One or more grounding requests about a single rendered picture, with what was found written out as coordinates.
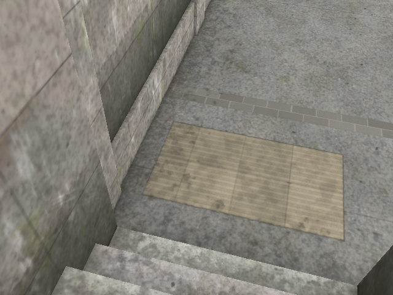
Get stairs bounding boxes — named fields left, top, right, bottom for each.
left=52, top=227, right=357, bottom=295

